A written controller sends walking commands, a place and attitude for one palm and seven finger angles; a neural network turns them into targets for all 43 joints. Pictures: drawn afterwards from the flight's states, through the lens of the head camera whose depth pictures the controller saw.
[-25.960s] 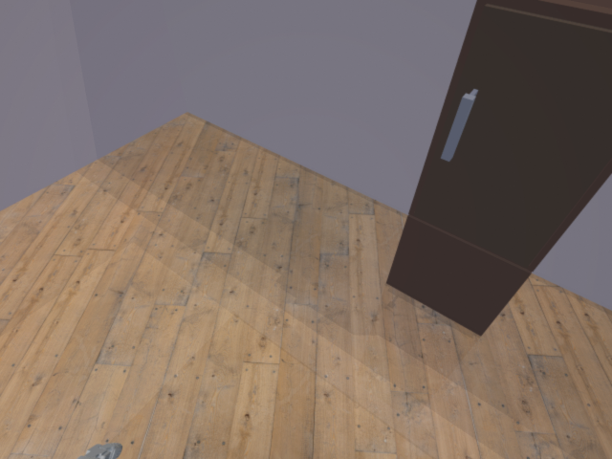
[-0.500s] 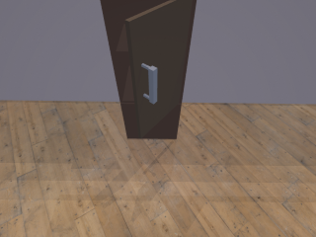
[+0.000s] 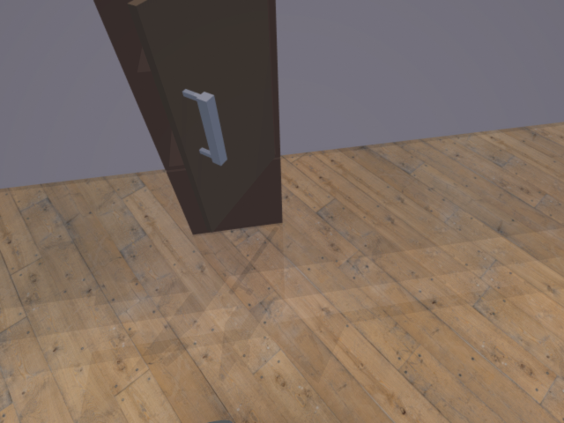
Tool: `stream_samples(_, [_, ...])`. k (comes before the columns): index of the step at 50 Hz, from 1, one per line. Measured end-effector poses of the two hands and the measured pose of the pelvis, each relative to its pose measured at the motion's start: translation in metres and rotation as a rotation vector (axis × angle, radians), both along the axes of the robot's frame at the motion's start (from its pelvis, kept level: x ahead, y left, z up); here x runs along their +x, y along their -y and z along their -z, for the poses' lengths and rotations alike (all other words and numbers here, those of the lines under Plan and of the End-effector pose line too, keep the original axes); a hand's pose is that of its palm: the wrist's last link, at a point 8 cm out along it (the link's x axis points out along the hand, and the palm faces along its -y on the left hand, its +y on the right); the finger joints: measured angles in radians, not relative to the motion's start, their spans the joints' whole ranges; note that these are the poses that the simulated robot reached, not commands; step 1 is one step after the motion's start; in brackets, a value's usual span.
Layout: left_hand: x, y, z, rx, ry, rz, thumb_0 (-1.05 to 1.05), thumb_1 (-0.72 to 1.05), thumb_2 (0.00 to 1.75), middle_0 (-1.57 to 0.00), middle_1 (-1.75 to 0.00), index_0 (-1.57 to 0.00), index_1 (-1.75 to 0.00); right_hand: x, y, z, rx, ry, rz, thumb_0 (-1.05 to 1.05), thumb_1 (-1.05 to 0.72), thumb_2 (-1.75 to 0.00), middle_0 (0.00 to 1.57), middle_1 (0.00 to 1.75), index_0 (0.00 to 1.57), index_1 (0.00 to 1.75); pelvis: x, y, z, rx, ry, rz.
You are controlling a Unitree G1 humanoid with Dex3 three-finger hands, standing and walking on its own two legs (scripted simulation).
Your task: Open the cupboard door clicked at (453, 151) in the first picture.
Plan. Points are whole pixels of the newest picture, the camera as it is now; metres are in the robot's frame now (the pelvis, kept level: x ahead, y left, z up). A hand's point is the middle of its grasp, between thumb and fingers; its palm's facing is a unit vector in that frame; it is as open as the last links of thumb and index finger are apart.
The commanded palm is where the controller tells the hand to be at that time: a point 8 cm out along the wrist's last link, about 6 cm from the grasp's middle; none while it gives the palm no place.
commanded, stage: walk to a spot facing it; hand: left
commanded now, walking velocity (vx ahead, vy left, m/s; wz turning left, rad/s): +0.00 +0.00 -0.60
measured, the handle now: (205, 128) +0.63 +0.21 +0.02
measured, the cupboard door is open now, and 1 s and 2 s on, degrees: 51 51 51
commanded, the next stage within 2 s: none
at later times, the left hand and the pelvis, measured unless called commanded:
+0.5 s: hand out of the picture +0.07 +0.16 -0.14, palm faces -0.13 -0.96 -0.26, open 7.4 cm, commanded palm none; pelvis +0.01 -0.03 +0.02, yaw -15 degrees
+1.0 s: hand (199, 343) +0.25 +0.18 -0.15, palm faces -0.51 -0.83 -0.23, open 7.4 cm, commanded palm none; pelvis +0.06 +0.03 +0.02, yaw -34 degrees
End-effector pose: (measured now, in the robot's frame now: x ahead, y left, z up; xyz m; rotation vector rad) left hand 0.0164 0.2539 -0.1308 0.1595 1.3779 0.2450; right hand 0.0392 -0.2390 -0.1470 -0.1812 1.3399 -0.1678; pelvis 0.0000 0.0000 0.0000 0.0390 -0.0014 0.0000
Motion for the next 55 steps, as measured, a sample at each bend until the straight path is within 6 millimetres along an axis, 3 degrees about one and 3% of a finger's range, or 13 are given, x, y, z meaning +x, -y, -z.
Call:
stream_samples(5, [0.024,0.011,-0.01,0.056,0.056,0.06,0.0,0.91,0.9,-0.2,-0.3,-0.2,-0.3,0.004,0.026,0.012,0.019,0.023,0.038,0.01,-0.91,-0.89,0.2,0.3,0.2,0.3,-0.001,0.019,0.005,-0.001,0.002,0.035])
stream_samples(12, [0.031,0.034,-0.028,0.062,0.035,0.112,0.0,0.91,0.9,-0.2,-0.3,-0.2,-0.3,0.029,0.049,-0.012,0.019,0.108,0.094,0.01,-0.91,-0.89,0.2,0.3,0.2,0.3,0.0,0.034,-0.015,0.024,-0.021,0.124])
stream_samples(19, [0.041,0.048,-0.028,0.03,0.013,0.171,0.0,0.91,0.89,-0.2,-0.3,-0.2,-0.3,0.045,0.06,-0.026,-0.007,0.187,0.153,0.01,-0.91,-0.89,0.2,0.3,0.2,0.3,0.006,0.035,-0.02,0.016,-0.031,0.207])
stream_samples(29, [0.068,0.036,-0.018,-0.009,-0.009,0.272,0.0,0.91,0.89,-0.2,-0.3,-0.2,-0.3,0.047,0.05,-0.04,-0.049,0.224,0.227,0.01,-0.91,-0.89,0.2,0.3,0.2,0.3,0.02,0.017,-0.019,-0.002,-0.043,0.316])
stream_samples(36, [0.114,0.005,-0.003,-0.017,-0.014,0.365,0.0,0.91,0.89,-0.2,-0.3,-0.2,-0.3,0.044,0.024,-0.047,-0.09,0.253,0.303,0.01,-0.91,-0.89,0.2,0.3,0.2,0.3,0.04,-0.011,-0.013,-0.023,-0.064,0.389])
stream_samples(38, [0.135,-0.003,0.007,-0.022,0.005,0.388,0.0,0.91,0.89,-0.2,-0.3,-0.2,-0.3,0.037,0.017,-0.043,-0.118,0.255,0.318,0.01,-0.91,-0.89,0.2,0.3,0.2,0.3,0.047,-0.02,-0.004,-0.047,-0.076,0.397])
stream_samples(41, [0.17,-0.007,0.005,-0.026,0.04,0.451,0.0,0.91,0.89,-0.2,-0.3,-0.2,-0.3,0.016,0.002,-0.047,-0.128,0.194,0.332,0.01,-0.91,-0.89,0.2,0.3,0.2,0.3,0.05,-0.027,-0.009,-0.045,-0.061,0.45])
stream_samples(46, [0.223,0.005,-0.006,-0.04,0.096,0.559,0.0,0.91,0.9,-0.19,-0.3,-0.19,-0.3,-0.027,-0.02,-0.052,-0.12,0.107,0.414,0.01,-0.91,-0.89,0.2,0.3,0.2,0.3,0.056,-0.031,-0.018,-0.072,-0.065,0.523])
stream_samples(51, [0.262,0.043,-0.01,-0.064,0.12,0.686,0.0,0.91,0.9,-0.19,-0.3,-0.19,-0.3,-0.077,-0.036,-0.047,-0.096,0.041,0.547,0.01,-0.91,-0.89,0.2,0.3,0.21,0.3,0.062,-0.026,-0.018,-0.067,-0.063,0.615])
stream_samples(55, [0.289,0.096,-0.012,-0.095,0.149,0.814,0.0,0.91,0.9,-0.19,-0.3,-0.19,-0.3,-0.12,-0.045,-0.036,-0.066,-0.009,0.666,0.01,-0.91,-0.89,0.2,0.3,0.21,0.3,0.065,-0.012,-0.013,-0.053,-0.058,0.685])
